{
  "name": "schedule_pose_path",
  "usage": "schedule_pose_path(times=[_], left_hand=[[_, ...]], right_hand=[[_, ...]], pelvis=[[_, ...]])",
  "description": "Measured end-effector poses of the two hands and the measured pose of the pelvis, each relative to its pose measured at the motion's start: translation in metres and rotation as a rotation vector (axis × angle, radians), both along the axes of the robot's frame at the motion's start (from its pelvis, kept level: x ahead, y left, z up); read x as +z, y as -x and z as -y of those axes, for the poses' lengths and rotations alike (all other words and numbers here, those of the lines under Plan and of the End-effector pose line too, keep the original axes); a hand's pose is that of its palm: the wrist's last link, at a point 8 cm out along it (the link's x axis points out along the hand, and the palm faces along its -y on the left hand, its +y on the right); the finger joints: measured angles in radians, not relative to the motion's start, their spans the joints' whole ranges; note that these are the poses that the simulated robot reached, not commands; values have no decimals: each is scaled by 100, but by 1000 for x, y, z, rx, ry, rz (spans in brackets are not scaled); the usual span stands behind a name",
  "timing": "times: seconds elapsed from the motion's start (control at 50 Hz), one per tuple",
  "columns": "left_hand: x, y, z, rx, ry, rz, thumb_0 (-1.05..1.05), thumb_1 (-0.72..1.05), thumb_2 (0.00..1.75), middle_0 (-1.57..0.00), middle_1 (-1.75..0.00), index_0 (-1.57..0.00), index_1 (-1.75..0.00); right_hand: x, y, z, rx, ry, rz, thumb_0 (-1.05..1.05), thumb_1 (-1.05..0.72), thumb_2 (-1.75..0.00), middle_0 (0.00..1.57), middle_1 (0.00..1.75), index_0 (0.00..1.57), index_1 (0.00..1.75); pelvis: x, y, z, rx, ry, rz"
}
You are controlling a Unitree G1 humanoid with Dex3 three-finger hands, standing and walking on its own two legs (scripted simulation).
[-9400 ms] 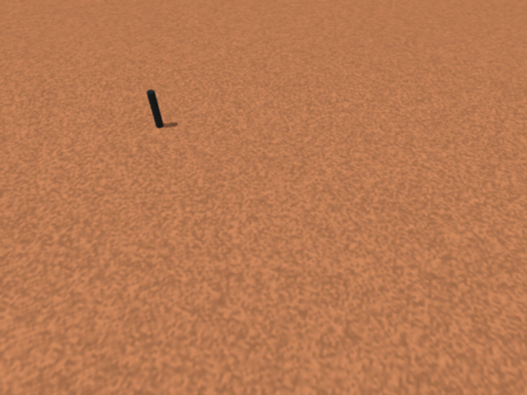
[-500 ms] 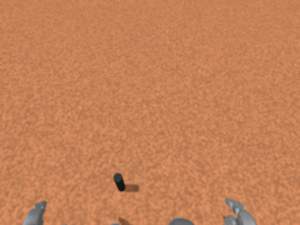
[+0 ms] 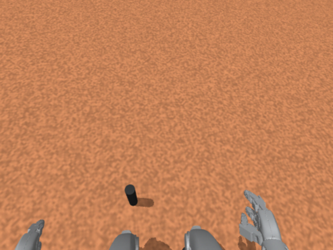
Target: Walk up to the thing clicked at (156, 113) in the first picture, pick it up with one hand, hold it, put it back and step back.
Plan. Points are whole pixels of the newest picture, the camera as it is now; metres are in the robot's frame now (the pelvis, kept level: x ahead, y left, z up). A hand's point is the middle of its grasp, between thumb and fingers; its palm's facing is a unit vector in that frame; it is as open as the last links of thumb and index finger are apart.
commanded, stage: go down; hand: left
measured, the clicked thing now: (131, 196) +0.38 +0.12 -0.58
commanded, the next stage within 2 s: none
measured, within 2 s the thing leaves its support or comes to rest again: neither
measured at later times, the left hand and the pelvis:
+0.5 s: hand (61, 213) +0.24 +0.28 -0.18, palm faces +0.02 -0.98 -0.21, open 17.3 cm; pelvis -0.04 +0.00 -0.10, yaw -1 degrees
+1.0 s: hand (65, 194) +0.31 +0.31 -0.24, palm faces +0.01 -0.99 -0.14, open 17.4 cm; pelvis -0.07 -0.01 -0.20, yaw -1 degrees
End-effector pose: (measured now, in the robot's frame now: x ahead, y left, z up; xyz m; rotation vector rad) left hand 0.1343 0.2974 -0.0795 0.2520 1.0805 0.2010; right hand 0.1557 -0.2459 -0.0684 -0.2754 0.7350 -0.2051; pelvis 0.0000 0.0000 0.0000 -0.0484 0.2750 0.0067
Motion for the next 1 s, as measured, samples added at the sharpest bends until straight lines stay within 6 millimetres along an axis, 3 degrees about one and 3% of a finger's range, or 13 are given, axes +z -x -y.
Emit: schedule_pose_path(times=[0.18,0.28,0.54,0.82,1.0], left_hand=[[-7,1,-4,2,4,34,0,-40,9,-7,-4,-5,-6],[-24,-11,-16,10,15,84,0,-40,9,-7,-4,-5,-5],[-83,-101,-39,-127,84,431,-1,-53,3,-8,-3,-7,-4],[-126,-131,-56,-146,125,583,-1,-52,2,-6,-1,-5,-1],[-145,-156,-62,-181,145,661,-1,-50,4,-5,-3,-4,-3]], right_hand=[[-11,10,2,-9,18,-4,1,-83,-89,20,30,20,30],[-23,16,7,11,39,1,1,-85,-89,20,30,20,30],[-117,48,28,32,80,-119,1,-89,-90,20,30,20,30],[-197,91,36,58,63,-292,1,-87,-89,20,30,21,30],[-229,107,48,59,89,-341,1,-87,-90,20,30,21,30]], pelvis=[[-12,5,1,4,5,-22],[-25,14,2,4,6,-55],[-108,44,3,-14,1,-198],[-167,64,12,-13,-2,-272],[-200,73,14,-18,6,-297]])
